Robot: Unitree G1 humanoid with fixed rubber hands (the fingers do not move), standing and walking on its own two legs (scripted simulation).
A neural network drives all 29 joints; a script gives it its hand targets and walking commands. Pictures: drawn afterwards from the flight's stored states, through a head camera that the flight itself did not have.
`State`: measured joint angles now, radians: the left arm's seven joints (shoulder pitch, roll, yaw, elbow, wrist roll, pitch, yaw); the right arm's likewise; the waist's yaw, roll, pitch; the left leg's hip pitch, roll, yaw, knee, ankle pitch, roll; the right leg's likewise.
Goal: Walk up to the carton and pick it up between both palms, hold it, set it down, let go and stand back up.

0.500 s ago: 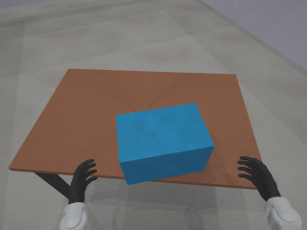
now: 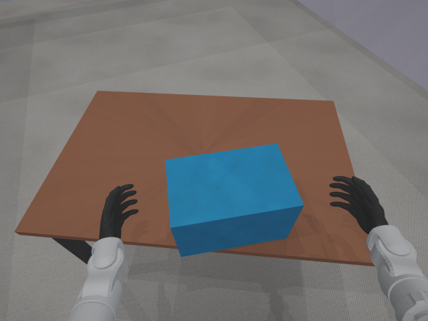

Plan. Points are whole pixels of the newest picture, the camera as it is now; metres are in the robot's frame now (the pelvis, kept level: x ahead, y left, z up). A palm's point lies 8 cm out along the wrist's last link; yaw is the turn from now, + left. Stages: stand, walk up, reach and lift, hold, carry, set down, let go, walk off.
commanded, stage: reach and lift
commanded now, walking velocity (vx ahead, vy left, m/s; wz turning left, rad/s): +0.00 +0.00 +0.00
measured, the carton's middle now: (228, 200) +0.41 +0.01 -0.10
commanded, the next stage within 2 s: none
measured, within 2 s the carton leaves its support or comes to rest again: neither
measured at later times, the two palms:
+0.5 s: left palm (114, 192) +0.34 +0.23 +0.04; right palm (360, 173) +0.39 -0.25 +0.05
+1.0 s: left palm (117, 163) +0.40 +0.23 +0.06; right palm (348, 136) +0.46 -0.23 +0.08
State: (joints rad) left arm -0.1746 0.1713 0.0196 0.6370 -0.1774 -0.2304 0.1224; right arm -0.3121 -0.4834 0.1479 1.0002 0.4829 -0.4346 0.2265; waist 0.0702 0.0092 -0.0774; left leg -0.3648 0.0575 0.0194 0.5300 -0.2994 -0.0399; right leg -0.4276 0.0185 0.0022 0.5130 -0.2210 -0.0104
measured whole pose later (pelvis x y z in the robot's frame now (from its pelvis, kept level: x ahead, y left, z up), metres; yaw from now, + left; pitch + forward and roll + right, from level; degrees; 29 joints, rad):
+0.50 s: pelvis +0.00 +0.00 +0.00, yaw -1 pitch +11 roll -1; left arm -0.39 0.17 0.06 0.64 -0.16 -0.07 0.12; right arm -0.56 -0.53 0.15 1.04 0.49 -0.29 0.21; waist 0.10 0.02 -0.10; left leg -0.41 0.06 0.02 0.49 -0.27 -0.04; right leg -0.45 0.03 0.01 0.43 -0.17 -0.01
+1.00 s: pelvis -0.01 +0.00 -0.01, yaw +0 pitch +20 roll -1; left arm -0.80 0.23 -0.01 1.06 -0.25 -0.12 0.10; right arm -0.96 -0.54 0.23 1.36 0.50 -0.22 0.16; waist 0.15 0.02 -0.20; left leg -0.63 0.07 0.01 0.56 -0.27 -0.05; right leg -0.67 0.04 0.00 0.48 -0.16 -0.02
